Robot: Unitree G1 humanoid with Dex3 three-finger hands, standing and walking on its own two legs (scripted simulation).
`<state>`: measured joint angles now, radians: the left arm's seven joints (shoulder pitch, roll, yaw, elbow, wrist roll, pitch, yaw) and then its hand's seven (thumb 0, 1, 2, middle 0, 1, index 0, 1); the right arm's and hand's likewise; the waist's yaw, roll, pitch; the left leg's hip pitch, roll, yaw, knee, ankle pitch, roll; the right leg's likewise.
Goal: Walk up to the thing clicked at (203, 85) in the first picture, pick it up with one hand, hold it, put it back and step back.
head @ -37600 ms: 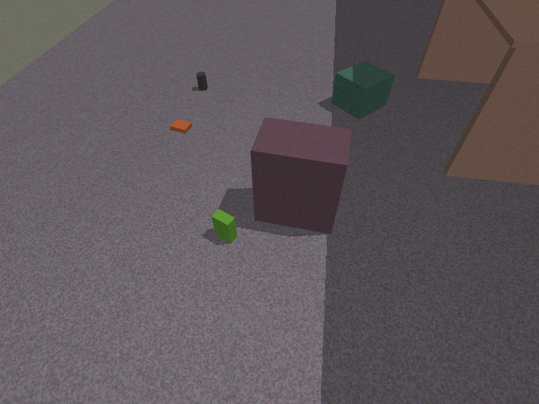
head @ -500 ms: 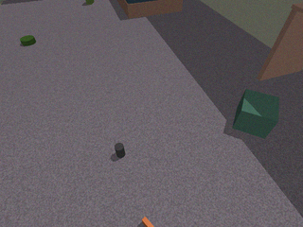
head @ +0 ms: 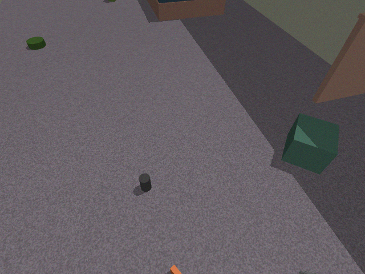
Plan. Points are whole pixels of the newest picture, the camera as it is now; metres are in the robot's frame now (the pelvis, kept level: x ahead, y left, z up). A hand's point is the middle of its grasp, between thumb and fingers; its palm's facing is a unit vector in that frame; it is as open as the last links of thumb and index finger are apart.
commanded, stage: stand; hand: left
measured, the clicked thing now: (145, 182) +0.73 +0.25 -0.72
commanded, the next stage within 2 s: walk up in 1.00 s
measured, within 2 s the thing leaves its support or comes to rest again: neither
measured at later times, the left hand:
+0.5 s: hand out of the picture +0.05 +0.24 -0.15, palm faces -0.05 -0.94 -0.34, open 7.4 cm
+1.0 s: hand out of the picture +0.06 +0.24 -0.15, palm faces -0.06 -0.94 -0.34, open 7.4 cm
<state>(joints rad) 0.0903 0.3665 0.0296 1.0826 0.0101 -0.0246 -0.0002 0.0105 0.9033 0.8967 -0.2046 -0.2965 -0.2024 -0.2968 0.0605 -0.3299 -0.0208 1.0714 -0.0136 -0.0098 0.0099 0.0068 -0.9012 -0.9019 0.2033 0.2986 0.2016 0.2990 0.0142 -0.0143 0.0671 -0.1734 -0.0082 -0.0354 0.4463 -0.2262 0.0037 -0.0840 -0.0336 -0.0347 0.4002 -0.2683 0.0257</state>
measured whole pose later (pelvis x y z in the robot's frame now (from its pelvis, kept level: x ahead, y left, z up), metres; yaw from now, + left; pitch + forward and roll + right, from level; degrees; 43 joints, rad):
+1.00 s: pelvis -0.02 -0.02 +0.01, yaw -1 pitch -2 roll +0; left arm 0.12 0.35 -0.01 1.12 0.01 -0.02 -0.01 0.01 0.90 0.90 -0.20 -0.30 -0.20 -0.30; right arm 0.12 -0.35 0.00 1.14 -0.01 -0.01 0.01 0.01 -0.90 -0.90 0.20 0.30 0.20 0.30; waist -0.01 0.00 0.06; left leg -0.15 0.02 -0.02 0.33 -0.14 -0.02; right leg -0.09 -0.01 -0.02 0.33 -0.20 0.00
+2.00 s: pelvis +0.23 +0.01 -0.03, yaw -2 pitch -3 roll +0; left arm 0.22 0.39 0.02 0.85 0.00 -0.02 0.00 0.01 0.90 0.90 -0.21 -0.30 -0.20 -0.30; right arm 0.23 -0.39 -0.05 0.89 -0.01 -0.02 0.01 0.01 -0.90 -0.90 0.20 0.30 0.20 0.30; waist 0.01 -0.01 0.13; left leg -0.35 0.01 0.02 0.68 -0.27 0.01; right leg -0.31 -0.06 -0.02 0.73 -0.36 0.00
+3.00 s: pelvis +0.24 +0.01 +0.01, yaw -2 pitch -3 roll +0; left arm 0.10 0.35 0.02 1.16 0.01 0.00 -0.01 0.01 0.90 0.90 -0.20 -0.30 -0.20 -0.30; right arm 0.10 -0.35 -0.01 1.17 -0.01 0.00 0.02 0.01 -0.90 -0.90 0.20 0.30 0.20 0.30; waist -0.01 -0.01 0.07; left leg -0.19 0.03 0.03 0.34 -0.11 -0.01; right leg -0.12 -0.02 -0.01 0.33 -0.17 0.02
